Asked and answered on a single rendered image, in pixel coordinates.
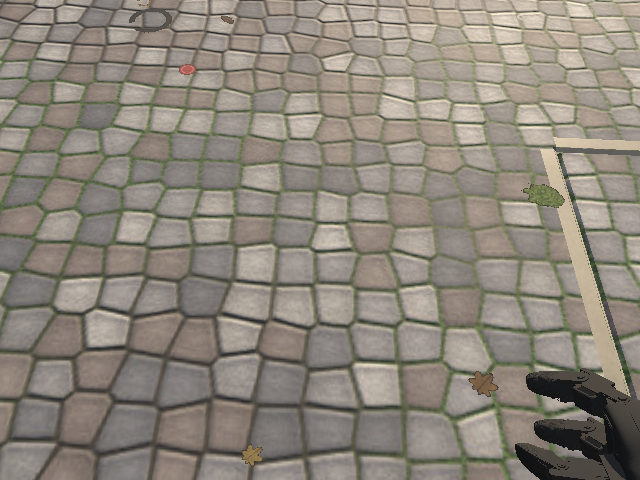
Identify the right robot hand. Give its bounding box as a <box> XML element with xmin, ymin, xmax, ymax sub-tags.
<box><xmin>515</xmin><ymin>368</ymin><xmax>640</xmax><ymax>480</ymax></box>

